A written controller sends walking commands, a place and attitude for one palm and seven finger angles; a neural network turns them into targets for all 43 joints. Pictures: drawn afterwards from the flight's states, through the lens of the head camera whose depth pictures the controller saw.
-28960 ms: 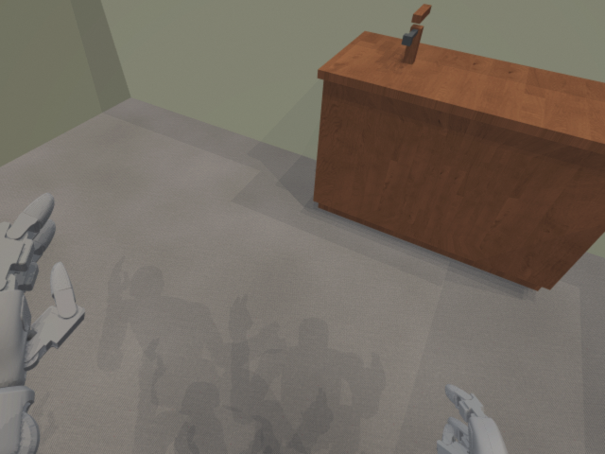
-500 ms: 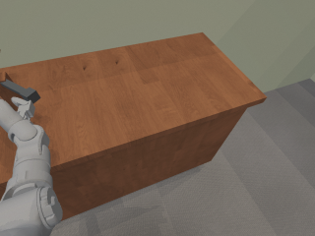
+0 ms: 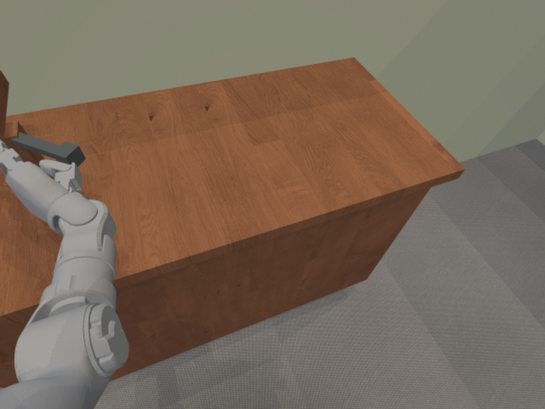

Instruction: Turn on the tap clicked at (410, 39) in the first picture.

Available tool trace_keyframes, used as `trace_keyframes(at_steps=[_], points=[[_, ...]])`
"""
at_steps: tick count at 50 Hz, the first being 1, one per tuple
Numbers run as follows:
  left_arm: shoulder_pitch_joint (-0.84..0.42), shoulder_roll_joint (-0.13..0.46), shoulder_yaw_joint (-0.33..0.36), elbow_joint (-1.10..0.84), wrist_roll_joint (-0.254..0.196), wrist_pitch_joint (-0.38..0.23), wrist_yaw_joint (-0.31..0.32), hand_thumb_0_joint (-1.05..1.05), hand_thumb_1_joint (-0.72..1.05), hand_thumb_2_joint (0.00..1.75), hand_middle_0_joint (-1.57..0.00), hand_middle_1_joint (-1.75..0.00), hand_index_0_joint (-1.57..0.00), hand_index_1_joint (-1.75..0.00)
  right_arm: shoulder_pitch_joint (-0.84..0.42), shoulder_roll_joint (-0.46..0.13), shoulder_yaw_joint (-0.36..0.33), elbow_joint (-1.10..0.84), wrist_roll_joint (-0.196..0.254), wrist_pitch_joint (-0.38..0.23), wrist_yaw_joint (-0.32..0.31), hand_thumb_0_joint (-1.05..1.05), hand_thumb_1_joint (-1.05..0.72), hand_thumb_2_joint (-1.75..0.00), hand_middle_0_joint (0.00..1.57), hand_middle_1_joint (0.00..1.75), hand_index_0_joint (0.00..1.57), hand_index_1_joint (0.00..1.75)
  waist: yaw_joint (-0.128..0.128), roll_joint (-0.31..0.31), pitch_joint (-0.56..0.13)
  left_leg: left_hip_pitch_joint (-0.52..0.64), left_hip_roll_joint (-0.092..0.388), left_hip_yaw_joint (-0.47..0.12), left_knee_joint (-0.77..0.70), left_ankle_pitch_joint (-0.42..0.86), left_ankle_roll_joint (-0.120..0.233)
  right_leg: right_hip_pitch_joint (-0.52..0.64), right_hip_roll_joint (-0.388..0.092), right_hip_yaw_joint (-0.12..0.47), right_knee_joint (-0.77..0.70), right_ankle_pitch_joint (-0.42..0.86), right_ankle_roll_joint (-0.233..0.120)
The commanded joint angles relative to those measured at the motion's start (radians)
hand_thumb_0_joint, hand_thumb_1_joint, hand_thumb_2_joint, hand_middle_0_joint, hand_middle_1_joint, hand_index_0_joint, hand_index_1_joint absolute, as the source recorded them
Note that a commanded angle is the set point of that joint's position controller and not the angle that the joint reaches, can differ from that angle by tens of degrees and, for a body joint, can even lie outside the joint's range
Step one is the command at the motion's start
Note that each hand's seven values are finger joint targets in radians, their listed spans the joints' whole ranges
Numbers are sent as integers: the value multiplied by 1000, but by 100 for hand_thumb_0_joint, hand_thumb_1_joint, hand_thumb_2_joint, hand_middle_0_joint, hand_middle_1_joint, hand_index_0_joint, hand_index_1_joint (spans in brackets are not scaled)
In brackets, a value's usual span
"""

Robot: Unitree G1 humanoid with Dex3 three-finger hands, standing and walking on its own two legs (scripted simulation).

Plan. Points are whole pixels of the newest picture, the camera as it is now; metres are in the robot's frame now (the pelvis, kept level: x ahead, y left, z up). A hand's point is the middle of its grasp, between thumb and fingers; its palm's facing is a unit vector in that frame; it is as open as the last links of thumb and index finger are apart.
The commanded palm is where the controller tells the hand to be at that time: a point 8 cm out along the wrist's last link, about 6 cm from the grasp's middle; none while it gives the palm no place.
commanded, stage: push the lever round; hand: left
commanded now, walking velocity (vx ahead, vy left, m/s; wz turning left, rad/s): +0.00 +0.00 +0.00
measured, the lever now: (69, 156) +0.47 +0.30 +0.09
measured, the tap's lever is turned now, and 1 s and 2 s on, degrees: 48 81 86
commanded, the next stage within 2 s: lift the hand up off the lever in 0.94 s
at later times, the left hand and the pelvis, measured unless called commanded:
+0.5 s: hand (104, 150) +0.49 +0.26 +0.09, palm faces +0.87 -0.49 -0.10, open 7.7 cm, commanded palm +0.43 +0.26 +0.09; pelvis +0.01 -0.02 +0.00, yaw +0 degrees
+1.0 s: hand (107, 143) +0.51 +0.26 +0.09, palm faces +0.86 -0.50 -0.12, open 7.7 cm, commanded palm +0.45 +0.26 +0.09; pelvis +0.02 -0.02 +0.00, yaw +0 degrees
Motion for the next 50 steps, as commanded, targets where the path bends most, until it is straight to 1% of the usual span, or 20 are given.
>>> trace_keyframes(at_steps=[1,2,4,7,12,14,16,17,21,22,24,26,27,30,32,36,41,42,47,50], points=[[-514,199,-48,-154,47,-68,29,0,90,90,-15,-15,-15,-15,87,-171,-56,-57,-16,-28,-4,0,-90,-90,20,30,20,30,-27,91,-299,209,6,-24,-97,298,-13,73,17,14,-65,175,-15],[-527,218,-29,-156,52,-72,38,0,90,90,-15,-15,-15,-15,89,-174,-58,-54,-20,-27,-4,0,-90,-90,20,30,20,30,-23,112,-308,216,8,-26,-96,312,-16,70,17,13,-63,178,-16],[-573,170,-67,-142,52,-73,52,0,90,90,-15,-15,-15,-15,95,-171,-58,-51,-22,-31,6,0,-90,-90,20,30,20,30,-38,123,-329,232,8,-26,-87,323,-19,48,18,12,-57,176,-14],[-587,191,-43,-109,66,-71,75,0,90,90,-15,-15,-15,-15,110,-176,-61,-41,-31,-30,14,0,-90,-90,20,30,20,30,-35,126,-338,236,14,-40,-84,350,-31,33,21,3,-47,171,-18],[-595,208,-13,-67,76,-58,112,0,90,90,-15,-15,-15,-15,132,-177,-66,-34,-39,-25,28,0,-90,-90,20,30,20,30,-32,99,-365,218,15,-27,-72,389,-24,60,22,3,-46,205,-15],[-610,170,-43,-59,77,-51,122,0,90,90,-15,-15,-15,-15,136,-172,-66,-34,-39,-24,36,0,-90,-90,20,30,20,30,-40,89,-364,214,14,-18,-66,389,-18,60,23,5,-49,212,-12],[-619,185,-33,-48,86,-42,134,0,90,90,-15,-15,-15,-15,135,-172,-64,-36,-40,-24,41,0,-90,-90,20,30,20,30,-40,90,-354,178,9,-7,-69,346,-7,78,20,10,-54,209,-9],[-621,239,13,-27,93,-37,143,0,90,90,-15,-15,-15,-15,140,-178,-66,-29,-41,-20,38,0,-90,-90,20,30,20,30,-34,78,-346,159,10,-10,-70,338,-3,87,19,12,-57,211,-11],[-645,280,37,-22,107,-24,167,0,90,90,-15,-15,-15,-15,151,-174,-65,-34,-41,-19,42,0,-90,-90,20,30,20,30,-40,61,-357,109,3,11,-68,299,14,133,12,24,-65,237,0],[-619,302,61,-5,111,-20,168,0,90,90,-15,-15,-15,-15,156,-177,-66,-32,-42,-17,41,0,-90,-90,20,30,20,30,-30,65,-356,106,4,11,-69,315,15,142,13,24,-66,254,-2],[-609,314,57,2,117,-15,163,0,90,90,-15,-15,-15,-15,166,-177,-66,-38,-39,-14,41,0,-90,-90,20,30,20,30,-38,51,-364,92,3,20,-65,310,20,162,10,29,-65,275,3],[-619,290,30,-20,126,-18,156,0,90,90,-15,-15,-15,-15,173,-172,-67,-40,-38,-16,44,0,-90,-90,20,30,20,30,-42,64,-385,110,2,29,-57,329,23,168,10,32,-67,308,5],[-604,318,52,-13,128,-18,153,0,90,90,-15,-15,-15,-15,176,-176,-69,-38,-37,-13,42,0,-90,-90,20,30,20,30,-33,89,-381,111,3,26,-58,340,22,171,9,33,-65,315,1],[-627,293,21,3,125,-17,145,0,90,90,-15,-15,-15,-15,181,-176,-67,-36,-34,-17,43,0,-90,-90,20,30,20,30,-57,62,-349,98,4,26,-58,306,26,153,10,33,-73,297,7],[-632,313,40,-3,119,-21,145,0,90,90,-15,-15,-15,-15,182,-179,-68,-33,-34,-18,40,0,-90,-90,20,30,20,30,-53,83,-347,103,3,26,-61,309,27,159,9,37,-79,307,6],[-636,291,27,-38,111,-33,146,0,90,90,-15,-15,-15,-15,188,-172,-69,-30,-36,-22,44,0,-90,-90,20,30,20,30,-51,104,-391,133,1,33,-47,348,26,172,9,37,-70,353,8],[-644,322,37,-14,116,-20,136,0,90,90,-15,-15,-15,-15,195,-179,-68,-34,-33,-16,41,0,-90,-90,20,30,20,30,-63,64,-369,97,0,33,-48,334,29,184,5,38,-68,369,14],[-651,366,69,-20,119,-23,138,0,90,90,-15,-15,-15,-15,199,-184,-69,-31,-34,-13,37,0,-90,-90,20,30,20,30,-56,83,-379,103,1,31,-48,347,29,193,2,41,-66,379,12],[-676,305,20,-20,120,-20,134,0,90,90,-15,-15,-15,-15,200,-180,-67,-29,-37,-12,41,0,-90,-90,20,30,20,30,-67,129,-371,152,7,24,-48,392,23,143,8,30,-62,369,4],[-638,316,41,-8,114,-20,139,0,90,90,-15,-15,-15,-15,208,-177,-68,-32,-37,-12,45,0,-90,-90,20,30,20,30,-57,85,-397,144,8,25,-40,410,21,168,11,27,-54,393,8]])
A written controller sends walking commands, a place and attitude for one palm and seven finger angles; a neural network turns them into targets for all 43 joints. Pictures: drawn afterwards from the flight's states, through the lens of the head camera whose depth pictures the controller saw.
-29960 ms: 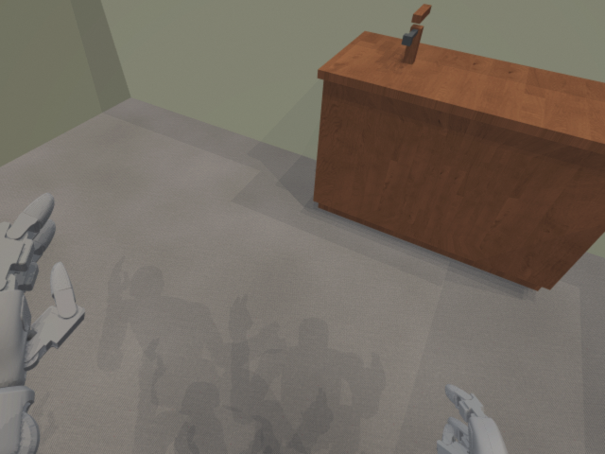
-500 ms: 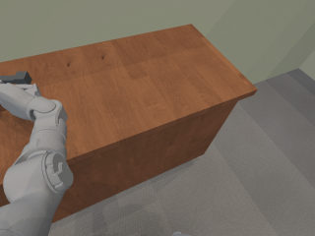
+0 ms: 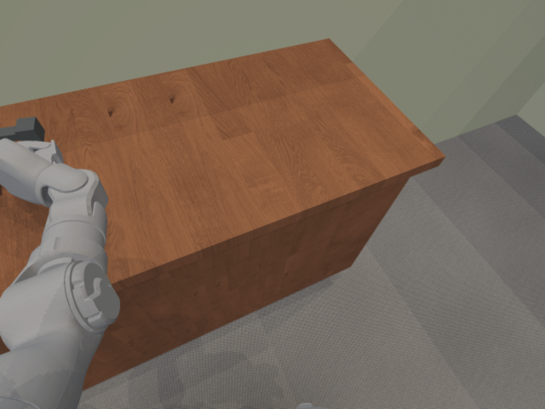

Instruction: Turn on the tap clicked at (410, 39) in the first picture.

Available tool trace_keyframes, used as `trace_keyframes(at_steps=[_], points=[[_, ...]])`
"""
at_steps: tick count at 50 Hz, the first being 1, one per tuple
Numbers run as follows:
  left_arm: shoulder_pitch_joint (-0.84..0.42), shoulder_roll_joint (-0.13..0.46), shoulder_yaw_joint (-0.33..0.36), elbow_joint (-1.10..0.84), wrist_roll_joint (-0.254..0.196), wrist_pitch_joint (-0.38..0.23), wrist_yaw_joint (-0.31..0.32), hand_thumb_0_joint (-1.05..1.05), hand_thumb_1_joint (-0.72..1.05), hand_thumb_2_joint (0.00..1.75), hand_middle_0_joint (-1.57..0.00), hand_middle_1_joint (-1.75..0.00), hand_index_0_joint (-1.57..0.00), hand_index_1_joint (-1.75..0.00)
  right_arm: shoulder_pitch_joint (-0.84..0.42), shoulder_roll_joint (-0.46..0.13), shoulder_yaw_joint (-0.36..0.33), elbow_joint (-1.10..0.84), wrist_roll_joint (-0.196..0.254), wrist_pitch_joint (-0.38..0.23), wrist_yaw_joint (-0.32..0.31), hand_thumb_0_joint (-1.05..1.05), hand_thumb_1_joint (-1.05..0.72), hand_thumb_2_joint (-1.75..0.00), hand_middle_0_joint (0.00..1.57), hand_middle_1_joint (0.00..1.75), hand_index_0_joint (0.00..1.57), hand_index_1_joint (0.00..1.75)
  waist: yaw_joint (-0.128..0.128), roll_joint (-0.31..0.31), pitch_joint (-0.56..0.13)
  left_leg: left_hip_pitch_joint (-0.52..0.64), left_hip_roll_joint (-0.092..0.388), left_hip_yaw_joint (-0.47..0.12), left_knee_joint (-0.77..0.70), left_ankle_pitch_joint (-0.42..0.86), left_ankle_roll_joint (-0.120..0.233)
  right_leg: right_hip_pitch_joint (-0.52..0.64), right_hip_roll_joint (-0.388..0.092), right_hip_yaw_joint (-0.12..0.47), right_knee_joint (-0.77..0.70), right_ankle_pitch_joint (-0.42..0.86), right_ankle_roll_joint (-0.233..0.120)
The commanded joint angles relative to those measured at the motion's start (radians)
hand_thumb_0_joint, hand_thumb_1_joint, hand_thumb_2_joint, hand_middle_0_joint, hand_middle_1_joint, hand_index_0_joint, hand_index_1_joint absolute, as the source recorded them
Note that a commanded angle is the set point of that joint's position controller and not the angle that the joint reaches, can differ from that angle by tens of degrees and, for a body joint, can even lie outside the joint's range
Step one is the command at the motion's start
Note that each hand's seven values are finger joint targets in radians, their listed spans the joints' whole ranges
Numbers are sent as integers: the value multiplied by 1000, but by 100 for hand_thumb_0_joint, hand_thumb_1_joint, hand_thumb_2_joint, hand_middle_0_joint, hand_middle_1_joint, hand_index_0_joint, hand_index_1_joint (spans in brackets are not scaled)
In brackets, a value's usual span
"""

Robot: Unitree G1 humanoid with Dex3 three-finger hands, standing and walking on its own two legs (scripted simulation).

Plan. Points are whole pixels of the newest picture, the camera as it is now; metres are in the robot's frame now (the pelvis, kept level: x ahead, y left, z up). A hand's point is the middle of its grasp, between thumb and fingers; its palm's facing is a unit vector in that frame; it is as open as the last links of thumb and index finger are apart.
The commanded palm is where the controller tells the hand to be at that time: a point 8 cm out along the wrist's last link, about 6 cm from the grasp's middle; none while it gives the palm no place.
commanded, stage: lift the hand up off the lever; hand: left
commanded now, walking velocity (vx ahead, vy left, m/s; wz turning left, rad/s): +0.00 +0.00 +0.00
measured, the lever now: (30, 131) +0.52 +0.32 +0.10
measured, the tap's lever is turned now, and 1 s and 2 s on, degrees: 81 86 86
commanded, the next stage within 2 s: none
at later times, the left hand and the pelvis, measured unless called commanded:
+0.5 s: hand (50, 140) +0.50 +0.29 +0.10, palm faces +0.85 -0.51 -0.11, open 7.8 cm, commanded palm +0.44 +0.29 +0.11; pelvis +0.00 +0.01 +0.00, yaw -1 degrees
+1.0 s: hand (38, 139) +0.48 +0.29 +0.12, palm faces +0.86 -0.51 -0.09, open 7.8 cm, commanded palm +0.42 +0.29 +0.13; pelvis +0.00 +0.01 +0.01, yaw +0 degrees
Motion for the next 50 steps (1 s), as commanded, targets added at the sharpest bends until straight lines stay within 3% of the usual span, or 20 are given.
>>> trace_keyframes(at_steps=[1,7,10,12,16,19,22,24,26,29,31,33,36,37,41,42,44,46,49,50], points=[[-446,241,-29,-185,31,-57,1,0,90,90,-15,-15,-15,-15,146,-168,-53,-41,-5,-13,-8,0,-90,-90,20,30,20,30,-5,63,-365,196,-20,39,-42,425,52,238,-17,40,-66,416,42],[-496,253,-30,-202,40,-54,2,0,90,90,-15,-15,-15,-15,149,-172,-55,-40,-7,-10,-8,0,-90,-90,20,30,20,30,-2,103,-367,226,-16,28,-55,433,48,213,-14,35,-68,376,34],[-498,219,-53,-226,37,-54,5,0,90,90,-15,-15,-15,-15,150,-168,-55,-38,-9,-14,0,0,-90,-90,20,30,20,30,1,132,-389,270,-13,25,-52,474,40,196,-8,30,-65,369,31],[-465,249,-18,-224,32,-50,7,0,90,90,-15,-15,-15,-15,154,-171,-56,-38,-9,-12,-1,0,-90,-90,20,30,20,30,16,124,-399,274,-11,24,-52,503,39,217,-8,28,-67,388,29],[-489,217,-51,-239,32,-40,5,0,90,90,-15,-15,-15,-15,146,-169,-56,-39,-8,-13,3,0,-90,-90,20,30,20,30,6,105,-363,267,-11,28,-66,483,40,224,-6,25,-79,381,32],[-480,257,-19,-256,32,-39,7,0,90,90,-15,-15,-15,-15,148,-170,-58,-39,-4,-11,-2,0,-90,-90,20,30,20,30,16,100,-373,266,-10,27,-75,492,39,249,-8,26,-78,389,31],[-482,213,-51,-236,36,-25,4,0,90,90,-15,-15,-15,-15,139,-171,-57,-34,-7,-15,1,0,-90,-90,20,30,20,30,8,115,-331,273,-11,28,-84,467,41,219,-7,21,-94,358,29],[-475,240,-37,-231,36,-18,4,0,90,90,-15,-15,-15,-15,138,-171,-57,-38,-3,-15,-1,0,-90,-90,20,30,20,30,10,97,-334,257,-12,27,-91,441,41,233,-7,23,-93,345,30],[-495,216,-55,-249,31,-19,4,0,90,90,-15,-15,-15,-15,135,-170,-57,-37,-3,-19,-1,0,-90,-90,20,30,20,30,5,94,-338,275,-12,25,-95,442,40,231,-6,22,-101,338,30],[-471,217,-46,-289,25,-28,6,0,90,90,-15,-15,-15,-15,136,-165,-60,-37,-3,-21,1,0,-90,-90,20,30,20,30,23,130,-375,326,-8,24,-91,511,33,239,-4,22,-99,365,26],[-460,169,-79,-264,20,-16,2,0,90,90,-15,-15,-15,-15,128,-164,-57,-35,-3,-23,3,0,-90,-90,20,30,20,30,15,115,-337,310,-10,30,-95,492,35,234,-4,20,-107,363,27],[-431,204,-50,-240,17,-2,-5,0,90,90,-15,-15,-15,-15,133,-169,-59,-37,0,-18,-1,0,-90,-90,20,30,20,30,21,80,-323,290,-9,27,-108,489,34,257,-7,17,-105,365,28],[-426,193,-53,-245,-1,11,-12,0,90,90,-15,-15,-15,-15,120,-167,-58,-45,6,-19,-6,0,-90,-90,20,30,20,30,23,47,-315,276,-16,39,-117,450,43,287,-8,23,-124,375,32],[-447,222,-34,-265,2,7,-12,0,90,90,-15,-15,-15,-15,118,-171,-56,-43,5,-17,-10,0,-90,-90,20,30,20,30,28,78,-314,281,-15,35,-122,458,42,290,-13,24,-124,379,29],[-492,194,-73,-289,19,2,-5,0,90,90,-15,-15,-15,-15,104,-166,-54,-42,3,-25,-9,0,-90,-90,20,30,20,30,17,84,-299,287,-17,36,-127,427,44,268,-11,24,-129,351,30],[-495,219,-55,-303,25,-2,-3,0,90,90,-15,-15,-15,-15,107,-167,-57,-36,3,-24,-10,0,-90,-90,20,30,20,30,20,93,-308,305,-13,27,-126,448,42,266,-11,21,-127,353,26],[-482,186,-80,-329,20,-4,-6,0,90,90,-15,-15,-15,-15,102,-160,-58,-43,5,-26,-9,0,-90,-90,20,30,20,30,26,119,-340,333,-15,33,-123,478,39,276,-9,23,-124,371,25],[-459,188,-73,-306,11,6,-12,0,90,90,-15,-15,-15,-15,100,-162,-58,-41,5,-27,-11,0,-90,-90,20,30,20,30,23,85,-333,316,-19,39,-120,466,43,291,-11,26,-129,385,30],[-481,197,-77,-355,13,3,-18,0,90,90,-15,-15,-15,-15,95,-159,-58,-46,8,-25,-14,0,-90,-90,20,30,20,30,30,127,-349,343,-17,33,-129,485,38,297,-12,25,-127,384,25],[-485,186,-84,-364,9,2,-17,0,90,90,-15,-15,-15,-15,93,-159,-58,-44,8,-28,-14,0,-90,-90,20,30,20,30,29,108,-353,352,-17,33,-128,491,39,300,-10,23,-131,390,26]])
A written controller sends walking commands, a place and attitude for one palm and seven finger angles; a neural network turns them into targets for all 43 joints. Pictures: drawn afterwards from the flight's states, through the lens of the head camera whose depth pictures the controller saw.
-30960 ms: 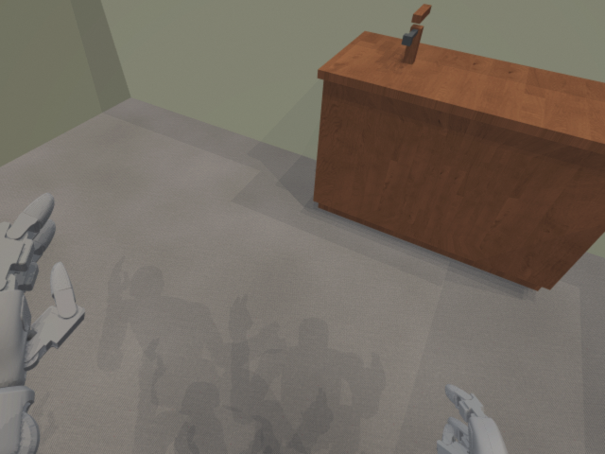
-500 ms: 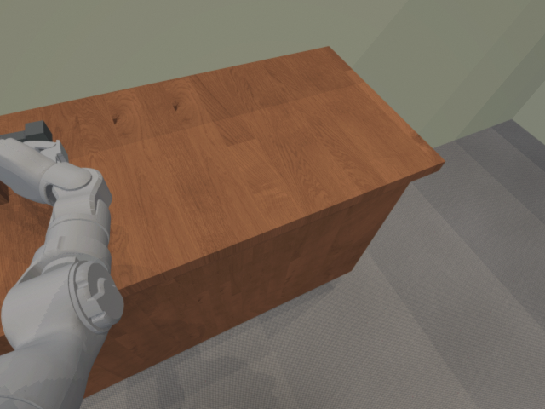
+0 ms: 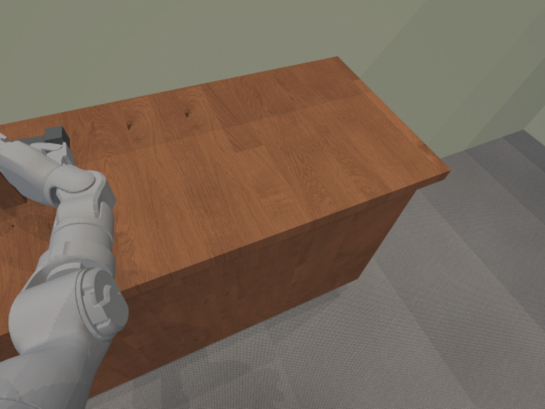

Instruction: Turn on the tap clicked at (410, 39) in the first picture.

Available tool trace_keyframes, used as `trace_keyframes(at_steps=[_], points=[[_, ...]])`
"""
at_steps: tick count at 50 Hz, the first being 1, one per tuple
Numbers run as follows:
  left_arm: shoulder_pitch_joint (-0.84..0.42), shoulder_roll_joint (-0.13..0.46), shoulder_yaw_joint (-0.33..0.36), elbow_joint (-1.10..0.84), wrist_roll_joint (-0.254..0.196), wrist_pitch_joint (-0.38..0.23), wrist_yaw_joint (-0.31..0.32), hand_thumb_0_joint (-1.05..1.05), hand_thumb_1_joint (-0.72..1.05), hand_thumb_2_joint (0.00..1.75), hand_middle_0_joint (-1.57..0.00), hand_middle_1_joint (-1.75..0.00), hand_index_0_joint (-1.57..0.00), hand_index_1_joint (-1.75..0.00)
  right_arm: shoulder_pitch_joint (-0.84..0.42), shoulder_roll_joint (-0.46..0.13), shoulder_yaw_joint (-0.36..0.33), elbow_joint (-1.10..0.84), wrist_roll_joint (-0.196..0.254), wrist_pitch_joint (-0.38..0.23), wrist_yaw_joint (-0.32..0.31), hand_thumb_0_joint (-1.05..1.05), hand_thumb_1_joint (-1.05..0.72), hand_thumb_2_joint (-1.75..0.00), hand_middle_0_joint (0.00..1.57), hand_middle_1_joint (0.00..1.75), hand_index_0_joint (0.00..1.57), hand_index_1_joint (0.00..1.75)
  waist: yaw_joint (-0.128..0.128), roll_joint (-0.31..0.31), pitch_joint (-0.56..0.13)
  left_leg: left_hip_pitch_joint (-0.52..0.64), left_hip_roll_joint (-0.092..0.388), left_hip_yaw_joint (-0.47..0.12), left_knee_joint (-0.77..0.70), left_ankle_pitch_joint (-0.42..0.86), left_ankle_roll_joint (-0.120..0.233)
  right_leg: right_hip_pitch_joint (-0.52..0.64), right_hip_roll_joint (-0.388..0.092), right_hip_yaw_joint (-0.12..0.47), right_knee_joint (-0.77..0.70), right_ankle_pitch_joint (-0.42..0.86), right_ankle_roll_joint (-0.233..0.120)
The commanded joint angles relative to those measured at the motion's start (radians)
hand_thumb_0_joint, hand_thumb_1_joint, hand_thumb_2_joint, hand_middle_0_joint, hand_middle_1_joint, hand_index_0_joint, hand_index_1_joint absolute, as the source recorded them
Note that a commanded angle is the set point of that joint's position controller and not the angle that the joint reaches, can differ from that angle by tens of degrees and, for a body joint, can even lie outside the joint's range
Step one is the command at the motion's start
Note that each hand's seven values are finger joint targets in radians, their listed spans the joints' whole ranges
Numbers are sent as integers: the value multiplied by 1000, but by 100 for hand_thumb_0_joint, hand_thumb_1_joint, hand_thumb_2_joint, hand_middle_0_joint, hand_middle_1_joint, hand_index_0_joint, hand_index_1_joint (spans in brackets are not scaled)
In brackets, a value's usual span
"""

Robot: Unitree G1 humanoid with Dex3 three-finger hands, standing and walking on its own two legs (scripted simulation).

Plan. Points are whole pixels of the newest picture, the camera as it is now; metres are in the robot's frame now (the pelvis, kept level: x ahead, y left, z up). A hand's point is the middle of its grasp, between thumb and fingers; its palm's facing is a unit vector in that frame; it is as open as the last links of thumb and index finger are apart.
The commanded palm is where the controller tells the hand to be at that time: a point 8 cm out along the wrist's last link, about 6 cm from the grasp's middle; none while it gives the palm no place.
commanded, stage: lift the hand up off the lever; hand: left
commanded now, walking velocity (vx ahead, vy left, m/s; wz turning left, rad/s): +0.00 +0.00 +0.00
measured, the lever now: (57, 139) +0.52 +0.31 +0.09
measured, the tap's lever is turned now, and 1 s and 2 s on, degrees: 86 86 86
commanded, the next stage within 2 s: draw the hand back beside the body in 1.44 s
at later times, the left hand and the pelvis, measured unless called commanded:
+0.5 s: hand (51, 140) +0.46 +0.28 +0.14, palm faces +0.86 -0.51 -0.07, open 7.8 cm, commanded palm +0.41 +0.29 +0.14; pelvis +0.00 -0.01 +0.01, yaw +0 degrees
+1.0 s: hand (47, 131) +0.46 +0.28 +0.16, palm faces +0.85 -0.52 -0.05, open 7.8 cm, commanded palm +0.40 +0.29 +0.16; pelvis +0.00 +0.00 +0.01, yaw +0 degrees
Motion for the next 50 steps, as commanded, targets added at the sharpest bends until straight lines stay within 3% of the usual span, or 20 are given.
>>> trace_keyframes(at_steps=[1,3,5,8,10,12,14,17,20,21,25,27,31,32,35,40,43,45,48,50], points=[[-506,224,-70,-290,36,-75,2,0,90,90,-15,-15,-15,-15,95,-162,-55,-56,-1,-26,-13,0,-90,-90,20,30,20,30,7,133,-379,260,-8,24,-52,477,25,195,-1,11,-54,369,12],[-495,246,-52,-300,36,-71,0,0,90,90,-15,-15,-15,-15,97,-162,-55,-54,0,-24,-17,0,-90,-90,20,30,20,30,11,137,-379,260,-6,21,-54,498,23,204,-3,11,-49,380,11],[-503,219,-74,-292,34,-62,0,0,90,90,-15,-15,-15,-15,87,-161,-54,-51,-1,-27,-17,0,-90,-90,20,30,20,30,2,112,-349,247,-7,25,-58,476,26,202,-3,9,-57,377,14],[-521,283,-37,-300,41,-54,-1,0,90,90,-15,-15,-15,-15,83,-167,-54,-53,1,-26,-25,0,-90,-90,20,30,20,30,6,89,-349,222,-11,28,-70,442,32,236,-8,16,-61,382,16],[-498,248,-56,-325,38,-51,-2,0,90,90,-15,-15,-15,-15,76,-159,-55,-60,3,-30,-25,0,-90,-90,20,30,20,30,16,112,-365,248,-11,32,-71,464,30,242,-6,14,-63,393,13],[-481,273,-36,-342,41,-49,-3,0,90,90,-15,-15,-15,-15,76,-161,-56,-60,1,-31,-26,0,-90,-90,20,30,20,30,31,129,-380,258,-10,29,-71,497,27,258,-7,13,-60,414,11],[-478,227,-74,-369,42,-45,-5,0,90,90,-15,-15,-15,-15,70,-155,-56,-61,4,-34,-23,0,-90,-90,20,30,20,30,25,135,-378,286,-6,30,-69,530,24,247,-5,11,-60,421,11],[-423,246,-43,-359,32,-27,-9,0,90,90,-15,-15,-15,-15,67,-161,-58,-64,6,-34,-26,0,-90,-90,20,30,20,30,36,83,-355,260,-8,33,-80,516,29,283,-7,8,-69,438,12],[-413,194,-79,-300,5,11,-26,0,90,90,-15,-15,-15,-15,51,-160,-55,-68,17,-29,-35,0,-90,-90,20,30,20,30,19,33,-279,209,-16,47,-106,416,35,292,-13,14,-95,411,21],[-410,209,-64,-272,0,22,-28,0,90,90,-15,-15,-15,-15,52,-164,-53,-66,19,-30,-37,0,-90,-90,20,30,20,30,22,4,-258,190,-19,46,-117,376,37,297,-14,12,-105,388,23],[-417,217,-73,-250,-4,42,-40,0,90,90,-15,-15,-15,-15,42,-164,-45,-74,27,-28,-42,0,-90,-90,20,30,20,30,26,9,-237,180,-26,47,-138,331,41,299,-19,16,-124,354,23],[-444,213,-78,-274,4,31,-37,0,90,90,-15,-15,-15,-15,37,-161,-45,-70,25,-33,-41,0,-90,-90,20,30,20,30,28,56,-239,211,-24,42,-138,347,40,276,-18,14,-126,347,18],[-460,182,-108,-304,2,6,-30,0,90,90,-15,-15,-15,-15,34,-157,-48,-68,24,-45,-38,0,-90,-90,20,30,20,30,19,33,-273,232,-25,40,-129,350,41,273,-14,16,-124,344,19],[-459,226,-71,-311,4,0,-29,0,90,90,-15,-15,-15,-15,35,-161,-49,-64,23,-43,-41,0,-90,-90,20,30,20,30,31,56,-280,234,-24,35,-131,355,39,280,-17,16,-122,344,16],[-453,199,-93,-329,-9,4,-36,0,90,90,-15,-15,-15,-15,28,-156,-49,-69,27,-42,-43,0,-90,-90,20,30,20,30,33,56,-301,247,-27,44,-131,375,37,304,-17,19,-121,371,17],[-498,184,-116,-313,-9,27,-39,0,90,90,-15,-15,-15,-15,12,-157,-44,-65,28,-44,-48,0,-90,-90,20,30,20,30,24,63,-258,246,-24,34,-150,349,34,277,-16,13,-132,322,14],[-510,243,-65,-342,-8,27,-25,0,90,90,-15,-15,-15,-15,14,-159,-46,-66,25,-45,-49,0,-90,-90,20,30,20,30,39,65,-304,260,-24,33,-151,377,34,304,-15,13,-125,344,14],[-476,213,-80,-342,-8,34,-22,0,90,90,-15,-15,-15,-15,16,-153,-48,-70,25,-46,-46,0,-90,-90,20,30,20,30,45,51,-320,267,-24,39,-147,406,32,319,-13,11,-123,370,14],[-429,237,-59,-331,0,52,-23,0,90,90,-15,-15,-15,-15,17,-157,-48,-71,25,-42,-44,0,-90,-90,20,30,20,30,58,48,-311,264,-19,40,-153,434,29,335,-15,8,-120,389,13],[-416,192,-91,-348,-9,69,-30,0,90,90,-15,-15,-15,-15,8,-155,-49,-81,29,-44,-42,0,-90,-90,20,30,20,30,56,43,-297,274,-17,45,-157,437,30,335,-13,6,-130,392,13]])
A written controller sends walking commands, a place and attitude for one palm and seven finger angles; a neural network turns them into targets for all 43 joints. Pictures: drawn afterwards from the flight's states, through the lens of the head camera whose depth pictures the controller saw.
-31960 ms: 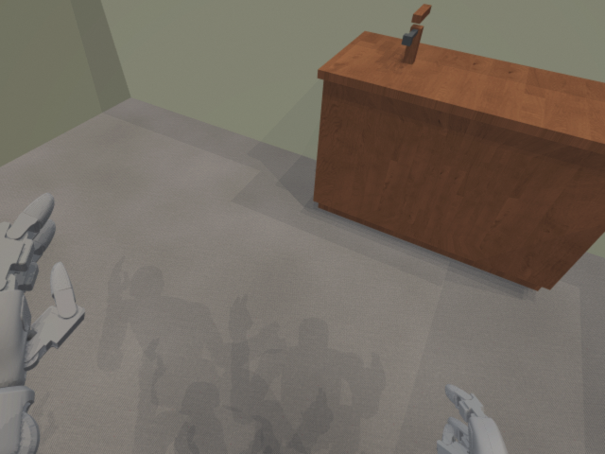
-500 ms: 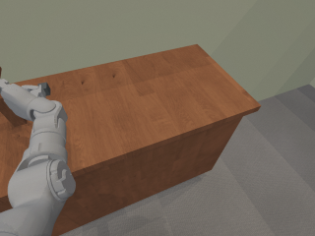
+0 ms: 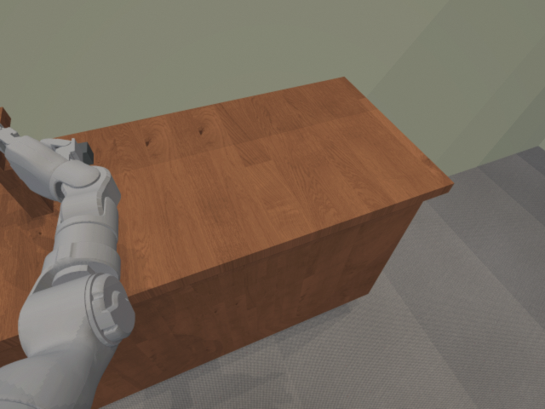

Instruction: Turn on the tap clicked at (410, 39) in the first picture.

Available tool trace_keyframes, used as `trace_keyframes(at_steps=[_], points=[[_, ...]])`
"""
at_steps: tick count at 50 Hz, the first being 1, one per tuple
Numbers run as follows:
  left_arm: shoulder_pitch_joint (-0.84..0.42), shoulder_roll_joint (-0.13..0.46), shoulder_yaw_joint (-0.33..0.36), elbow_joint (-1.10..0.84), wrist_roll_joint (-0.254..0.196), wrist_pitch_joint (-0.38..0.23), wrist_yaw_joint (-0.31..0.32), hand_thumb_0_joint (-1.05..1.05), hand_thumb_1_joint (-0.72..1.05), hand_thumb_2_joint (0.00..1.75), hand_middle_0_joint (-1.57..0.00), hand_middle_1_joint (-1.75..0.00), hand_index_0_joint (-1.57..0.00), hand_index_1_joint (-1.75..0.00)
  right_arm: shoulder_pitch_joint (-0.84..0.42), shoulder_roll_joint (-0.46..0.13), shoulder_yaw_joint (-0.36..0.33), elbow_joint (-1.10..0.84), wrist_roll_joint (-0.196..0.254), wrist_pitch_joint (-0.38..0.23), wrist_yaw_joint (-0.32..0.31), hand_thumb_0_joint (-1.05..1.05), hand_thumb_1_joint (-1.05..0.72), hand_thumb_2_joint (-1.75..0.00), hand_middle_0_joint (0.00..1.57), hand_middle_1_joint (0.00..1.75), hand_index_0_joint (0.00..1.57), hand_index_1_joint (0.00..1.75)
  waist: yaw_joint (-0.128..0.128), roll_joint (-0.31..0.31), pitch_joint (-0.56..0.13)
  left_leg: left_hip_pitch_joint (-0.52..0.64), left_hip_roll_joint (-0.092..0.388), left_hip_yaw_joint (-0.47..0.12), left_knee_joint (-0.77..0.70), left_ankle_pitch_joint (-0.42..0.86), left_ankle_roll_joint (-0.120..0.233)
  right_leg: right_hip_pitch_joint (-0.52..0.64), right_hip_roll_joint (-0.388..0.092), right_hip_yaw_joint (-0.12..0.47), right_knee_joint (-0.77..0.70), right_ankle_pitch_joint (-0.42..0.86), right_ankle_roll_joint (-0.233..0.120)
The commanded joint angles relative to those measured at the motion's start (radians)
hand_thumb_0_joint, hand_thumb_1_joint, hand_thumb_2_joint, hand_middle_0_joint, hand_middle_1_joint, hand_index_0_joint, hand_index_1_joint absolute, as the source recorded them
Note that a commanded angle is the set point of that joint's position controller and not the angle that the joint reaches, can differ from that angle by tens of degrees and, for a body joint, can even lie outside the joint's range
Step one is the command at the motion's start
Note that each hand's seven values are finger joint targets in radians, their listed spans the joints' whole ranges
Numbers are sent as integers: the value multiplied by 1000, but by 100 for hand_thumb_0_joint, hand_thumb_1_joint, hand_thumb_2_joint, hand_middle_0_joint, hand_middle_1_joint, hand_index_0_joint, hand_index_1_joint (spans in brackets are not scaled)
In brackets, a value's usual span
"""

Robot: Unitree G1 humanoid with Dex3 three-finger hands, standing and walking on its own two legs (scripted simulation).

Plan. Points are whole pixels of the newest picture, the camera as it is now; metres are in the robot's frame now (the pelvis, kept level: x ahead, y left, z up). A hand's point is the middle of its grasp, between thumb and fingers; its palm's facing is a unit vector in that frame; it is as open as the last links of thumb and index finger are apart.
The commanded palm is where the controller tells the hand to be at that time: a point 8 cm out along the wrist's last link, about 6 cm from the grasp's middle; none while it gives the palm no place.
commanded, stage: lift the hand up off the lever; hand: left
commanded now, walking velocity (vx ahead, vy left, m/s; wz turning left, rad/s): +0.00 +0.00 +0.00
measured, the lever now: (83, 154) +0.53 +0.31 +0.08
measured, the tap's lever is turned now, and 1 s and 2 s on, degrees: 86 86 86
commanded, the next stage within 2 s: draw the hand back beside the body in 0.44 s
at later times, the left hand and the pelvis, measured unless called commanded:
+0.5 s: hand (74, 144) +0.46 +0.27 +0.16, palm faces +0.84 -0.53 -0.05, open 7.8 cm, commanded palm +0.40 +0.28 +0.16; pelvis +0.00 +0.00 +0.00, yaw +0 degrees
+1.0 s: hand (43, 218) +0.33 +0.26 +0.16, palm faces +0.42 -0.87 -0.24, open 7.7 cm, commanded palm +0.30 +0.28 +0.17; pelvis -0.01 +0.00 +0.02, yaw -1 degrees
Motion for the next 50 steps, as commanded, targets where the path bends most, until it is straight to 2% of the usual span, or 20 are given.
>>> trace_keyframes(at_steps=[1,2,5,7,12,14,20,22,24,27,28,30,32,36,37,38,40,43,47,50], points=[[-428,240,-40,-233,26,-33,-6,0,90,90,-15,-15,-15,-15,46,-157,-50,-86,2,-29,-11,0,-90,-90,20,30,20,30,21,21,-313,139,-11,40,-55,386,32,225,-7,-1,-52,362,16],[-395,257,-21,-231,21,-25,-11,0,90,90,-15,-15,-15,-15,41,-159,-52,-87,5,-26,-13,0,-90,-90,20,30,20,30,32,21,-301,134,-9,36,-62,391,31,235,-7,-2,-55,362,14],[-428,179,-85,-270,6,-12,-18,0,90,90,-15,-15,-15,-15,28,-152,-48,-89,9,-35,-12,0,-90,-90,20,30,20,30,18,30,-272,156,-9,38,-72,378,30,215,-5,-3,-68,342,15],[-435,209,-62,-281,8,-10,-16,0,90,90,-15,-15,-15,-15,21,-156,-48,-84,10,-38,-15,0,-90,-90,20,30,20,30,24,24,-248,154,-8,30,-84,364,30,211,-6,-6,-74,319,13],[-465,233,-51,-327,14,-6,-10,0,90,90,-15,-15,-15,-15,8,-151,-48,-78,10,-48,-20,0,-90,-90,20,30,20,30,32,48,-276,173,-11,29,-91,360,26,226,-9,-3,-76,311,9],[-487,179,-100,-313,20,1,-10,0,90,90,-15,-15,-15,-15,6,-145,-46,-73,8,-53,-18,0,-90,-90,20,30,20,30,18,52,-261,182,-10,28,-89,371,23,201,-8,-6,-73,307,8],[-462,141,-111,-313,9,14,-7,0,90,90,-15,-15,-15,-15,4,-142,-48,-75,6,-57,-16,0,-90,-90,20,30,20,30,24,39,-300,204,-13,33,-78,405,20,212,-7,-7,-68,340,9],[-404,203,-46,-311,4,17,-3,0,90,90,-15,-15,-15,-15,6,-149,-52,-80,8,-51,-19,0,-90,-90,20,30,20,30,49,6,-318,186,-12,31,-79,425,20,252,-9,-6,-63,371,9],[-425,164,-79,-320,-1,24,-2,0,90,90,-15,-15,-15,-15,1,-144,-49,-84,10,-50,-18,0,-90,-90,20,30,20,30,39,-3,-309,180,-14,39,-80,420,21,255,-12,-5,-63,385,14],[-419,216,-42,-288,12,41,-2,0,90,90,-15,-15,-15,-15,-9,-150,-47,-84,12,-45,-23,0,-90,-90,20,30,20,30,41,2,-265,147,-15,44,-86,384,26,250,-18,-2,-72,372,16],[-377,158,-227,-407,54,24,-153,0,90,90,-15,-15,-15,-15,6,-161,-51,-105,28,-25,-41,0,-90,-90,20,30,20,30,11,-25,-298,203,-5,59,-75,417,33,261,-11,31,-47,447,7],[-318,258,-158,-515,22,5,-261,0,90,90,-15,-16,-15,-16,7,-156,-52,-147,44,-19,-67,0,-90,-90,20,30,20,30,59,20,-385,262,-11,75,-81,484,46,355,-10,42,-59,534,1],[-189,232,-183,-652,-18,-12,-351,0,90,90,-16,-16,-16,-16,-17,-138,-48,-182,65,-11,-82,0,-90,-90,20,30,20,30,86,71,-403,306,-3,67,-91,550,41,396,-7,46,-63,570,-3],[144,211,-166,-654,-166,8,-552,0,90,90,-16,-18,-16,-18,-69,-139,-23,-225,104,-2,-110,0,-90,-90,20,30,20,30,112,-83,-190,231,-4,82,-151,417,48,419,-3,45,-118,565,12],[186,253,-105,-658,-194,32,-565,0,90,90,-16,-18,-16,-18,-95,-136,-18,-232,115,0,-119,0,-90,-90,20,30,20,30,142,-35,-160,227,-4,84,-170,387,44,431,-7,46,-132,523,9],[317,433,-90,-576,-153,5,-579,0,90,90,-16,-18,-16,-18,-55,-146,-17,-216,110,-9,-97,0,-90,-90,20,30,20,30,127,3,-102,255,-5,84,-201,345,45,443,-42,64,-141,519,18],[323,403,-104,-671,-174,-32,-612,0,90,90,-16,-19,-16,-19,-92,-137,-15,-246,114,-18,-95,0,-90,-90,20,30,20,30,125,-24,-71,248,-4,82,-216,325,46,444,-39,68,-158,490,18],[247,410,-137,-925,-177,-91,-641,0,90,90,-17,-20,-17,-20,-147,-132,-11,-281,115,-51,-99,0,-90,-90,20,30,20,30,118,103,-115,346,-13,79,-237,355,45,444,-33,67,-189,450,8],[174,282,-267,-1020,-179,-123,-643,0,90,90,-17,-21,-17,-21,-191,-130,-9,-278,113,-108,-103,0,-90,-90,20,30,20,30,80,63,-52,419,-8,69,-260,280,46,325,-11,62,-241,314,7],[252,206,-321,-974,-180,-125,-638,0,90,90,-17,-22,-17,-22,-198,-126,-2,-258,114,-127,-106,0,-90,-90,20,30,20,30,76,38,-15,422,-9,51,-278,210,44,308,-8,52,-245,223,4]])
